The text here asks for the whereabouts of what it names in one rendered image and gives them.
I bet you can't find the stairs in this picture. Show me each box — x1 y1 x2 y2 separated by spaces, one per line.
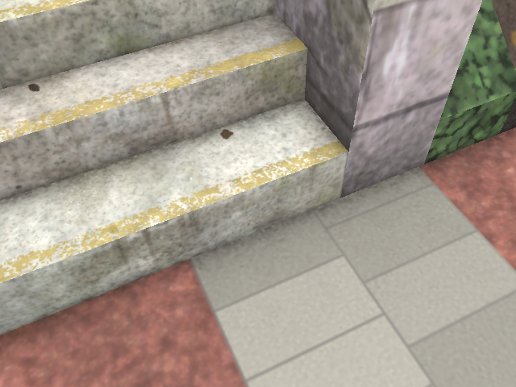
0 0 349 335

